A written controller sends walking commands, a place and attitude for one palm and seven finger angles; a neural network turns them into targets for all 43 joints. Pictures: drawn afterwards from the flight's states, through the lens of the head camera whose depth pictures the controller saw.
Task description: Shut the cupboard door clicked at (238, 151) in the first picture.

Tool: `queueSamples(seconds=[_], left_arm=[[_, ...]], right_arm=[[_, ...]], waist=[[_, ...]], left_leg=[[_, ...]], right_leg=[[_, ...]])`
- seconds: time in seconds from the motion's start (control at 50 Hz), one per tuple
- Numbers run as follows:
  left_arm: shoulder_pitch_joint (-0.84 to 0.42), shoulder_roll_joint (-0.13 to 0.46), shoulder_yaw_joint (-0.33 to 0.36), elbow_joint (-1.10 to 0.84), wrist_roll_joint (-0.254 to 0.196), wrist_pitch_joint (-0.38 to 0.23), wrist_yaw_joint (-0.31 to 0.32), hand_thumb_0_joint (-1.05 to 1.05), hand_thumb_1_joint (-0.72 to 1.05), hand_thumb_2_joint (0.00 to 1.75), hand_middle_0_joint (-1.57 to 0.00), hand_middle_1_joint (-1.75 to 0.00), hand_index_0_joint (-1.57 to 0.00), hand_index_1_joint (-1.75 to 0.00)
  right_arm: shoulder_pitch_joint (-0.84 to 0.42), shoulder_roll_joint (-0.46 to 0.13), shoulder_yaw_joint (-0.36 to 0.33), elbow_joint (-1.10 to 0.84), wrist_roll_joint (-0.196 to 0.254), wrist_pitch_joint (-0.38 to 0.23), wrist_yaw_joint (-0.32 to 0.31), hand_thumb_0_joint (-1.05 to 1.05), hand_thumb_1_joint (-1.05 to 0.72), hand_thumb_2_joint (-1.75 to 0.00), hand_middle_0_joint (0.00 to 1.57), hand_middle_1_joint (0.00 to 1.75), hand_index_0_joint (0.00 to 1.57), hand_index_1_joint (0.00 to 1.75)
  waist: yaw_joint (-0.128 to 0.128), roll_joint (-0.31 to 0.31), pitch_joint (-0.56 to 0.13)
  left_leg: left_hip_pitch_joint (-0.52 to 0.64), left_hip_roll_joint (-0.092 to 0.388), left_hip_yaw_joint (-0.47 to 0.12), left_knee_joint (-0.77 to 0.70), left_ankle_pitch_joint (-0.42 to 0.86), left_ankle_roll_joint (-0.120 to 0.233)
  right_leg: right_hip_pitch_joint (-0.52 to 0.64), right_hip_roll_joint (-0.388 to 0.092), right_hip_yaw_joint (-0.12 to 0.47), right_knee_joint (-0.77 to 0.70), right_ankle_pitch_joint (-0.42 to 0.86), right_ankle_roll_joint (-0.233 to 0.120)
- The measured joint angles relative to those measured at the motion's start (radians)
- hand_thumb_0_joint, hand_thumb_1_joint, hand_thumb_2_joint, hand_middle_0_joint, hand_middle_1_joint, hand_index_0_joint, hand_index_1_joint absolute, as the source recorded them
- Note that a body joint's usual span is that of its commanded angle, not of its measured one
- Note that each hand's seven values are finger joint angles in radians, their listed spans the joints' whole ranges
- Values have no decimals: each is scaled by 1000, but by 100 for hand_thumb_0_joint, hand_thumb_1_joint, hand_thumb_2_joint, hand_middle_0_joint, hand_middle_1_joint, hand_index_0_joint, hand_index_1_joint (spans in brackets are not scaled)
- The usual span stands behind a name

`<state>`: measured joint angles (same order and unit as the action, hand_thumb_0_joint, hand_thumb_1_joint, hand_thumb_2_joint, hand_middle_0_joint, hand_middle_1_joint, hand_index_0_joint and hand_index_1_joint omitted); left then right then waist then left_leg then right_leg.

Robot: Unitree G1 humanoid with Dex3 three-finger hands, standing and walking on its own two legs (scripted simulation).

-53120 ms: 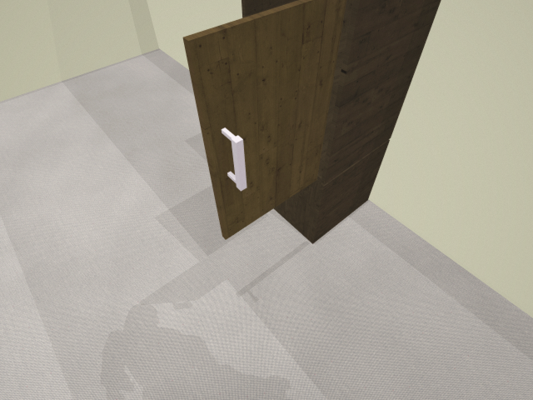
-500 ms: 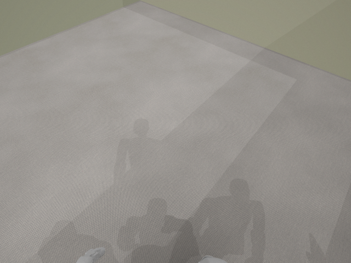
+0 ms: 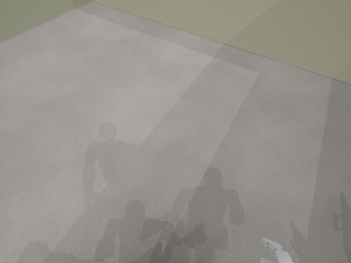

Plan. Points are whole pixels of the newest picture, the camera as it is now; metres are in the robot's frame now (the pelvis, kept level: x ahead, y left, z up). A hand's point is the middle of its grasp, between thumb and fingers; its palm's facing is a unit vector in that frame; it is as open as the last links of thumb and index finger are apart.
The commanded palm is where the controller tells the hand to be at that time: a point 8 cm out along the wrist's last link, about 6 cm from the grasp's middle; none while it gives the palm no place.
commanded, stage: turn to face it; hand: left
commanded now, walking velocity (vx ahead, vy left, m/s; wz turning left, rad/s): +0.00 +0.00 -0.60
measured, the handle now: out of the picture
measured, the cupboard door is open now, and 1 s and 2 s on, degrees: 26 26 26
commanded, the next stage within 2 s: none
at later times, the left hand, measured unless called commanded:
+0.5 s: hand (127, 243) +0.18 +0.14 -0.15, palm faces -0.33 -0.91 -0.27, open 7.4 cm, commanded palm none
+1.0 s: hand (160, 215) +0.26 +0.07 -0.15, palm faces -0.60 -0.76 -0.27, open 7.4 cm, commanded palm none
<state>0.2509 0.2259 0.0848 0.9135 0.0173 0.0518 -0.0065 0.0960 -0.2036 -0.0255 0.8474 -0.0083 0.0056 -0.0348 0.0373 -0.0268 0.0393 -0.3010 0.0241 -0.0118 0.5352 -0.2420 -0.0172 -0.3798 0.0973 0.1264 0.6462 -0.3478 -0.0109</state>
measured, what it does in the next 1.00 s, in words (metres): steps on the spot, turning right: right foot, then left foot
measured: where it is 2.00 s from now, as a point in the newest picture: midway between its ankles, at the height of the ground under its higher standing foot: outside the picture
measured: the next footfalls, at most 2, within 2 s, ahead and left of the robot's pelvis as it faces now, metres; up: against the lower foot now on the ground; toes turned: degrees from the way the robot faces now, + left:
right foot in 0.32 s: +0.02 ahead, -0.14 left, +0.00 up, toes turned -17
left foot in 0.66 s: +0.14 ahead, +0.09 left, +0.00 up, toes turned -21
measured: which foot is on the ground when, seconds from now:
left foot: down 0.00-0.32, up 0.34-0.64, down 0.66-0.98, up 1.00-1.00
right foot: up 0.00-0.30, down 0.32-0.66, up 0.68-0.96, down 0.98-1.00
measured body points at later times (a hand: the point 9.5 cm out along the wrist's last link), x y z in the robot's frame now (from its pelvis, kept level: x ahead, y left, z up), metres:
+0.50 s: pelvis +0.02 -0.02 +0.00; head +0.06 -0.05 +0.45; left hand +0.20 +0.19 -0.12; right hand -0.01 -0.31 -0.14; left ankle +0.05 +0.12 -0.67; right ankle -0.02 -0.13 -0.73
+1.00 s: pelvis +0.04 -0.04 -0.01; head +0.07 -0.08 +0.44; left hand +0.29 +0.11 -0.13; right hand -0.08 -0.27 -0.16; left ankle +0.11 +0.10 -0.72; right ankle -0.03 -0.12 -0.74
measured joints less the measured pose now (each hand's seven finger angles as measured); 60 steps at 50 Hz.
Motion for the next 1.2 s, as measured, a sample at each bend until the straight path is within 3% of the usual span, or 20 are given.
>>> queueSamples(seconds=[0.06, 0.12, 0.26, 0.3, 0.32, 0.38, 0.44, 0.52, 0.62, 0.64, 0.66, 0.72, 0.76, 0.8, 0.92, 0.98, 1.0, 1.04, 1.1, 1.2], left_arm=[[-26, 35, 11, -10, 5, 9, -12, 1, 90, 90, -20, -30, -20, -30], [-46, 52, 15, -26, 4, 18, -23, 1, 91, 90, -20, -30, -20, -30], [-88, 57, 3, -49, 3, 20, -37, 1, 91, 90, -19, -30, -20, -30], [-96, 58, -4, -57, 3, 9, -40, 1, 91, 90, -19, -30, -20, -30], [-99, 60, -8, -61, 5, -3, -39, 1, 91, 90, -19, -30, -20, -30], [-113, 30, -23, -59, 2, -26, -18, 0, 91, 90, -19, -30, -20, -30], [-102, 9, -32, -58, 4, -17, -3, 0, 90, 90, -20, -30, -20, -30], [-86, -1, -40, -48, 8, -6, -3, 0, 90, 90, -20, -30, -21, -30], [-78, 2, -33, -41, 9, 4, -7, 0, 90, 90, -20, -30, -21, -30], [-75, 3, -31, -40, 6, 8, -7, 0, 90, 90, -20, -30, -21, -30], [-70, 3, -29, -44, 1, 13, -8, 0, 90, 90, -20, -30, -21, -30], [-85, 29, -15, -38, 2, 24, -13, 1, 90, 90, -20, -30, -21, -30], [-96, 41, -5, -34, 4, 28, -23, 1, 90, 90, -20, -30, -21, -30], [-104, 45, 0, -37, 3, 30, -30, 1, 90, 90, -20, -30, -20, -30], [-117, 35, -6, -45, 1, 25, -38, 1, 91, 90, -19, -30, -20, -30], [-112, 34, -14, -57, 3, 6, -40, 1, 90, 90, -19, -30, -20, -30], [-116, 27, -16, -54, 5, -6, -34, 1, 90, 90, -20, -30, -20, -30], [-116, 8, -25, -49, 3, -18, -20, 0, 90, 90, -20, -30, -20, -30], [-100, -8, -31, -46, 4, -14, -5, 0, 90, 90, -20, -30, -20, -30], [-76, -9, -34, -33, 8, -10, -1, 0, 90, 90, -20, -30, -21, -30]], right_arm=[[16, 13, 17, -10, -15, 3, 0, 0, -91, -90, 20, 30, 21, 30], [38, 10, 22, -11, -19, 10, -1, 0, -91, -90, 20, 30, 21, 30], [90, -27, 4, 12, -19, 20, 10, 0, -91, -90, 20, 30, 21, 30], [111, -45, -5, 20, -15, 26, 14, 0, -91, -90, 20, 30, 21, 30], [121, -54, -10, 24, -10, 31, 16, 0, -91, -90, 20, 30, 21, 30], [110, -91, -25, 55, -2, 62, 5, 0, -91, -90, 20, 30, 21, 30], [99, -97, -28, 65, 0, 68, 3, 1, -91, -90, 20, 30, 20, 30], [95, -80, -23, 46, 0, 58, 12, 1, -91, -90, 19, 30, 20, 30], [94, -46, -12, 24, 5, 39, 14, 0, -91, -90, 19, 30, 20, 30], [99, -43, -8, 19, 5, 30, 13, 0, -91, -90, 19, 30, 20, 30], [109, -44, -3, 11, 2, 19, 13, 0, -91, -90, 20, 30, 20, 30], [113, -14, 14, 12, -13, 9, 10, 0, -91, -90, 20, 30, 20, 30], [125, 2, 23, 12, -19, 8, 9, 0, -91, -90, 20, 30, 21, 30], [132, 9, 27, 16, -21, 11, 6, 0, -91, -90, 20, 30, 21, 30], [137, -4, 12, 27, -21, 16, 12, 0, -91, -90, 20, 30, 21, 30], [149, -25, -3, 30, -12, 26, 19, 0, -91, -90, 20, 30, 21, 30], [142, -38, -10, 36, -9, 35, 20, 0, -91, -90, 20, 30, 21, 30], [120, -61, -20, 52, -3, 60, 12, 0, -91, -90, 20, 30, 21, 30], [89, -71, -26, 59, -2, 68, 9, 0, -91, -90, 20, 30, 21, 30], [63, -55, -20, 31, 0, 52, 13, 0, -91, -90, 20, 30, 20, 30]], waist=[[6, -27, 22], [3, -12, 37], [-29, 43, 57], [-38, 55, 56], [-41, 55, 53], [-51, 86, 71], [-51, 72, 70], [-55, 38, 56], [-48, 2, 40], [-48, 0, 34], [-49, 11, 22], [-46, -21, 33], [-44, -24, 41], [-40, -15, 50], [-48, 37, 67], [-52, 50, 56], [-52, 65, 60], [-55, 88, 67], [-49, 80, 64], [-40, 33, 48]], left_leg=[[31, 13, 44, 5, -40, 7], [64, 45, 74, -22, -42, 3], [86, 121, 155, 22, -90, -26], [70, 141, 175, 81, -127, -42], [44, 148, 180, 142, -149, -46], [-77, 111, 81, 437, -292, -53], [-156, 72, 56, 565, -250, -62], [-169, 48, 56, 459, -194, -71], [-87, 18, 55, 198, -130, -62], [-53, 16, 56, 112, -87, -58], [-30, 28, 51, 36, -22, -31], [-32, 41, 89, 79, -47, 10], [-7, 57, 108, 54, -59, 7], [21, 78, 127, 19, -47, -2], [60, 143, 195, 18, -64, -28], [36, 169, 225, 116, -122, -50], [6, 171, 199, 198, -189, -54], [-73, 134, 114, 397, -278, -53], [-157, 80, 66, 556, -241, -58], [-164, 40, 58, 432, -187, -68]], right_leg=[[-85, -35, -71, 286, -130, 38], [-111, -76, -131, 394, -138, 63], [6, -119, -192, 141, -86, 52], [73, -116, -207, 3, 15, 37], [95, -116, -203, -43, 56, 5], [78, -98, -186, -3, 10, -18], [93, -94, -142, -50, 32, -10], [107, -91, -89, -105, 65, -7], [93, -76, -28, -93, 59, 11], [83, -68, -17, -75, 49, 17], [62, -51, -14, -43, 32, 19], [-32, -58, -48, 222, -155, 28], [-77, -72, -94, 371, -167, 43], [-90, -91, -135, 411, -161, 55], [-3, -113, -201, 173, -117, 49], [90, -117, -213, -42, 52, 20], [81, -107, -210, -28, 58, 3], [70, -94, -201, 5, 13, -20], [84, -85, -163, -47, 24, -23], [101, -78, -101, -123, 68, -24]])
